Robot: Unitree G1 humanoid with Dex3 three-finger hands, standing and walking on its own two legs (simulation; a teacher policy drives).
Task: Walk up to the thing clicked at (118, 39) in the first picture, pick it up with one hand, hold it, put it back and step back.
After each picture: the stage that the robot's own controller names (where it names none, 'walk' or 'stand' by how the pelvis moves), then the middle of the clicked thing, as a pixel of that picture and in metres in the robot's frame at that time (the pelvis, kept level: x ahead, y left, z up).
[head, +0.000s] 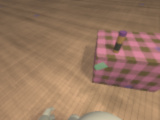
stand; (119, 42) +0.82 -0.24 -0.01
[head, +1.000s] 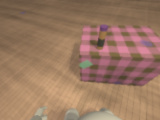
walk; (101, 38) +0.76 -0.05 +0.03
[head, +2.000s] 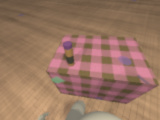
stand; (69, 55) +0.51 +0.26 +0.00
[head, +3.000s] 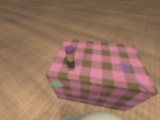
stand; (70, 59) +0.50 +0.22 +0.00
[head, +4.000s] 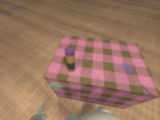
stand; (70, 60) +0.46 +0.19 -0.01
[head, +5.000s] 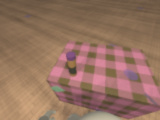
stand; (72, 65) +0.43 +0.21 -0.01
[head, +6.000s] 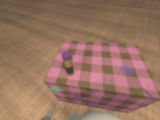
stand; (68, 65) +0.44 +0.22 -0.02
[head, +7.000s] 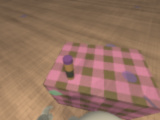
stand; (69, 68) +0.40 +0.21 -0.02
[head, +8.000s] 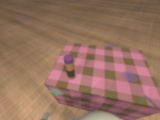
stand; (70, 68) +0.42 +0.20 -0.02
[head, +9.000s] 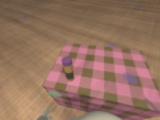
stand; (68, 70) +0.39 +0.20 -0.02
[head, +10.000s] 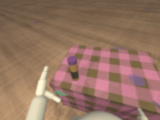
rise first; (74, 69) +0.41 +0.20 -0.01
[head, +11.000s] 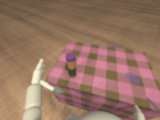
go down; (72, 66) +0.42 +0.19 -0.01
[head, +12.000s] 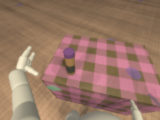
go down; (70, 63) +0.42 +0.17 +0.02
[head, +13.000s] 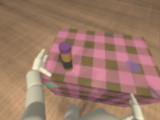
close in; (67, 58) +0.43 +0.18 +0.05
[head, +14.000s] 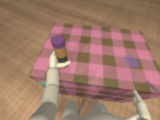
close; (61, 54) +0.43 +0.19 +0.08
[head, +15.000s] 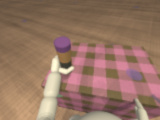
lift; (65, 59) +0.34 +0.17 +0.20
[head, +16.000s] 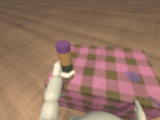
hold; (66, 63) +0.32 +0.17 +0.18
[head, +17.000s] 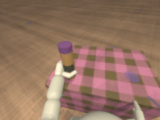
hold; (68, 63) +0.33 +0.16 +0.18
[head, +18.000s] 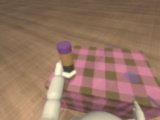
hold; (67, 63) +0.33 +0.16 +0.17
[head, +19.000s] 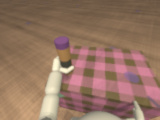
crouch; (65, 58) +0.34 +0.18 +0.19
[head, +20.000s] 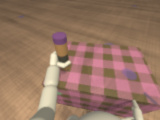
lower; (62, 53) +0.39 +0.20 +0.17
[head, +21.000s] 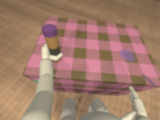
lower; (53, 46) +0.48 +0.22 +0.09
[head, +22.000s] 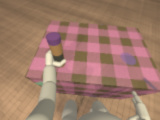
lower; (57, 52) +0.44 +0.20 +0.08
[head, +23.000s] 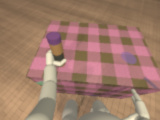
lower; (57, 52) +0.45 +0.20 +0.08
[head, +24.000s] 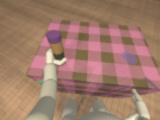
lower; (58, 51) +0.45 +0.20 +0.08
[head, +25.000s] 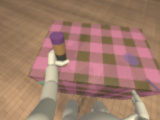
draw back; (60, 52) +0.45 +0.20 +0.08
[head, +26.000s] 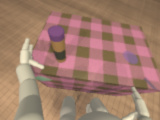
rise; (59, 48) +0.45 +0.20 +0.09
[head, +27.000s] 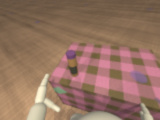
sink last; (72, 64) +0.43 +0.20 +0.03
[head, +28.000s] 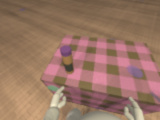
stand; (68, 61) +0.42 +0.20 +0.04
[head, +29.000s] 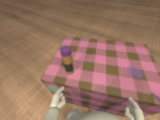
stand; (68, 62) +0.42 +0.21 +0.05
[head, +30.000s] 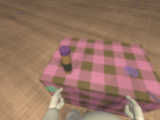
stand; (66, 61) +0.43 +0.21 +0.05
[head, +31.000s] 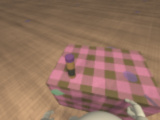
stand; (71, 67) +0.43 +0.22 -0.01
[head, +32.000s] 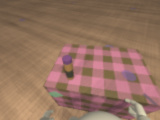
stand; (69, 68) +0.41 +0.22 -0.02
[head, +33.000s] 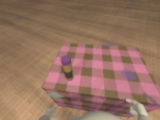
stand; (68, 69) +0.39 +0.22 -0.01
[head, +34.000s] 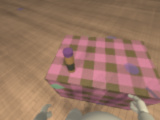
walk; (70, 61) +0.43 +0.22 -0.01
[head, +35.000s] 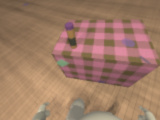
walk; (71, 37) +0.67 +0.26 +0.02
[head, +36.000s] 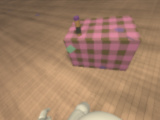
walk; (78, 26) +1.05 +0.29 +0.00
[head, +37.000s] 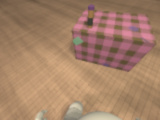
walk; (90, 17) +1.07 +0.14 +0.02
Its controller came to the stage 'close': yes
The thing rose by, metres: 0.20
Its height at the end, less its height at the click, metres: +0.00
